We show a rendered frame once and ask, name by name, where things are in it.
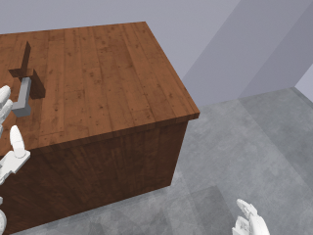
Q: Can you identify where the tap lever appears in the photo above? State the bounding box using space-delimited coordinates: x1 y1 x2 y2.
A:
12 77 31 118

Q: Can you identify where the robot right hand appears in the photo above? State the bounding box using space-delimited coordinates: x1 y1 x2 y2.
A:
232 199 270 235

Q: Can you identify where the robot left hand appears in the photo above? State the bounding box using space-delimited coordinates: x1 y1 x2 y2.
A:
0 85 30 185

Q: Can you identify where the counter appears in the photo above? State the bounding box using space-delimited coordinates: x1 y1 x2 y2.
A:
0 22 201 235

